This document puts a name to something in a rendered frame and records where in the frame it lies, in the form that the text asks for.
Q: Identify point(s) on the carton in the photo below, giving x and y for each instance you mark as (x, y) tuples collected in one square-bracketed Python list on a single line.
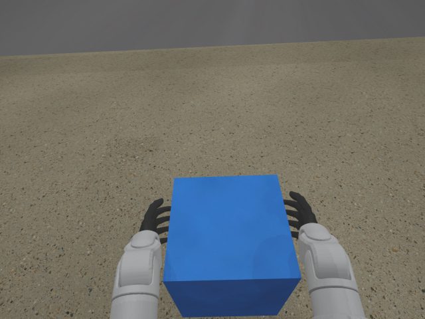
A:
[(230, 250)]

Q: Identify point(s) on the robot right forearm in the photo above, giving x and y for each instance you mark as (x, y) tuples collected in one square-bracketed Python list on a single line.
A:
[(330, 278)]

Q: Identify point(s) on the right robot hand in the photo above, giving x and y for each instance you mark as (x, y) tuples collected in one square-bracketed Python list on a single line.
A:
[(303, 214)]

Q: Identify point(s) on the left robot hand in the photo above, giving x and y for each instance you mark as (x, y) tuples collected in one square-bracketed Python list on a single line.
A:
[(150, 222)]

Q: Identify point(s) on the robot left forearm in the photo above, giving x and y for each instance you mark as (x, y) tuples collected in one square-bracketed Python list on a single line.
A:
[(136, 286)]

